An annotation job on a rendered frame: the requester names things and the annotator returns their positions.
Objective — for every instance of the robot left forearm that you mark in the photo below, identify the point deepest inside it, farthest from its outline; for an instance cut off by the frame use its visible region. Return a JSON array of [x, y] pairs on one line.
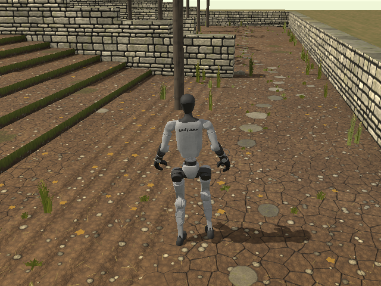
[[159, 155]]

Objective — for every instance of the right robot hand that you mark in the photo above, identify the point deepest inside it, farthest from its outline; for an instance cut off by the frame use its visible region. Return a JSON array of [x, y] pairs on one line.
[[227, 164]]

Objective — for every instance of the robot right upper arm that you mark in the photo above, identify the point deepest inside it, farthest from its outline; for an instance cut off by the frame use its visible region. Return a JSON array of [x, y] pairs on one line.
[[206, 124]]

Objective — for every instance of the robot right forearm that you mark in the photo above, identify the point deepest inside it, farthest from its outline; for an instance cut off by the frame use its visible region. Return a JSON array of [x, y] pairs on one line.
[[221, 154]]

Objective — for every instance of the humanoid robot head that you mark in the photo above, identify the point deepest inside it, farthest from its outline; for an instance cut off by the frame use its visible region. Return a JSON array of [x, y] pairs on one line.
[[187, 102]]

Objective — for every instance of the robot left upper arm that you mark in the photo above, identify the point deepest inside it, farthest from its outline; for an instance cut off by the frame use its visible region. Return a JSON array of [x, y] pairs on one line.
[[170, 126]]

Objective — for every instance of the left robot hand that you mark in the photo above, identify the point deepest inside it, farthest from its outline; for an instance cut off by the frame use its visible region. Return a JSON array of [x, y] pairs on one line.
[[157, 164]]

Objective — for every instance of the right robot shin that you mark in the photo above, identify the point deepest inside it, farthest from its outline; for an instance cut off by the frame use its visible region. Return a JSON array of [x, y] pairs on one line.
[[208, 211]]

